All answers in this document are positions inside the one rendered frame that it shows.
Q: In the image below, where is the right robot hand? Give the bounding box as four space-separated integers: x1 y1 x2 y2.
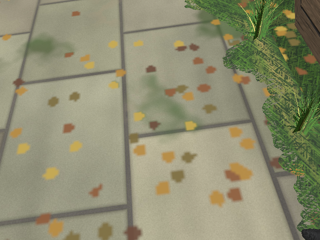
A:
301 228 320 240

